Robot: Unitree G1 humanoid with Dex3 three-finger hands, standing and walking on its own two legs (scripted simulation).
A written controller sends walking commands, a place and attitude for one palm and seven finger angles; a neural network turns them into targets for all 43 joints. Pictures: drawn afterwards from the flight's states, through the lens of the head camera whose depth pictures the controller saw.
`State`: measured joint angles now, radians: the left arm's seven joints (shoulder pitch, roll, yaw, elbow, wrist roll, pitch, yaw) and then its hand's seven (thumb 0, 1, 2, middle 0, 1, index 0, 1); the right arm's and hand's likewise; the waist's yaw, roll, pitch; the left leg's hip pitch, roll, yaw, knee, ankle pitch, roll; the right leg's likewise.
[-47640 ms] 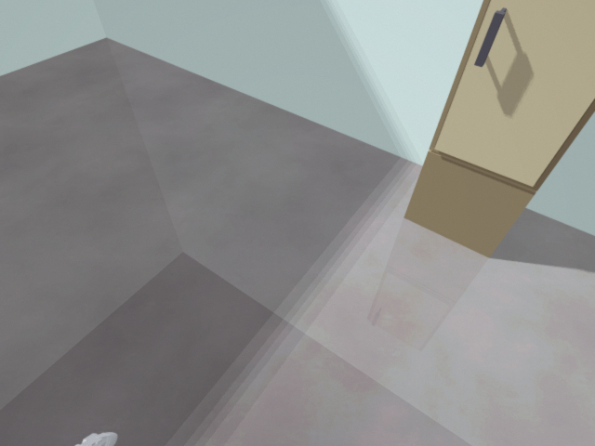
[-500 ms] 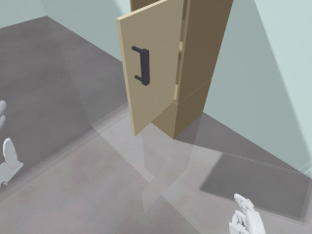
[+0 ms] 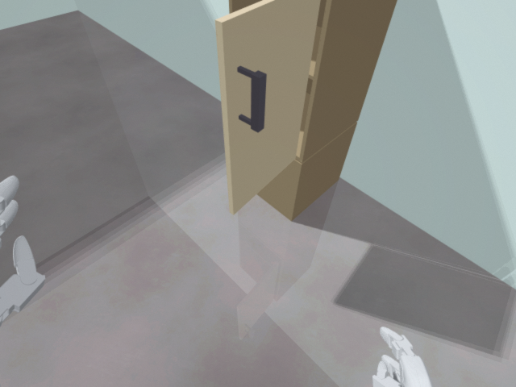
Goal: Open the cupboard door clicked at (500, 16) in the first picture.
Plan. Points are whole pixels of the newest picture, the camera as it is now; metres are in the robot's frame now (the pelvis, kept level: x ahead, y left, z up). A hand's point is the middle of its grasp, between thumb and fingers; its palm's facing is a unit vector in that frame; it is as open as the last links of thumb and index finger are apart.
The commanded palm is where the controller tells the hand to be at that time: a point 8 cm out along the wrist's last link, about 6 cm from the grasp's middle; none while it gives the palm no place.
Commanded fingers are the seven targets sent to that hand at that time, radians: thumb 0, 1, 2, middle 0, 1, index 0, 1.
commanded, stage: stop stepping back and stand still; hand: left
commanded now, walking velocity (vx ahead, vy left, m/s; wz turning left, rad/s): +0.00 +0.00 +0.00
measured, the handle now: (250, 99) +0.68 +0.06 +0.07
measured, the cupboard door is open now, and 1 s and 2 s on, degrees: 95 95 95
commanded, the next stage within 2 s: let the arm hang, fingers relaxed in 0.12 s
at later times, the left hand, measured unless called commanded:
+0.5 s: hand out of the picture +0.05 +0.18 -0.17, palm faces -0.04 -0.98 -0.19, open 7.4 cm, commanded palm none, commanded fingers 0.00 0.90 0.90 -0.20 -0.30 -0.20 -0.30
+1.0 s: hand out of the picture -0.04 +0.17 -0.17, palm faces +0.06 -0.97 -0.22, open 7.3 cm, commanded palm none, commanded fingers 0.00 0.90 0.90 -0.20 -0.30 -0.20 -0.30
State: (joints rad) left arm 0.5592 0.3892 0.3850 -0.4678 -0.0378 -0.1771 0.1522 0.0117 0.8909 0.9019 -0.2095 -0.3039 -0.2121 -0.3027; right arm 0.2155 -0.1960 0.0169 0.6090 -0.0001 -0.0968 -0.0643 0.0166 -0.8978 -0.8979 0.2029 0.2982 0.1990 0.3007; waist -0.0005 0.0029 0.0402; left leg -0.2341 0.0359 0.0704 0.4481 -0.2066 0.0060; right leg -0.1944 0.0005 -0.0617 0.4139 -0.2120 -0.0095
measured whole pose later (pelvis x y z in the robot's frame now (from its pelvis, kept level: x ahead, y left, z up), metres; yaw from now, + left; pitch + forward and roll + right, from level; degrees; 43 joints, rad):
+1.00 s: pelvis -0.01 -0.01 +0.00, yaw +2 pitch -2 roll +0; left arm 0.30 0.15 0.02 1.14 0.01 0.00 0.03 0.00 0.91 0.90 -0.20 -0.30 -0.20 -0.30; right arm 0.31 -0.11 -0.01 1.12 -0.03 0.03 -0.02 0.01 -0.90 -0.90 0.20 0.30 0.20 0.30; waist -0.01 0.03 0.05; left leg -0.24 0.02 0.04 0.45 -0.18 0.00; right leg -0.21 -0.01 -0.09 0.46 -0.23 -0.02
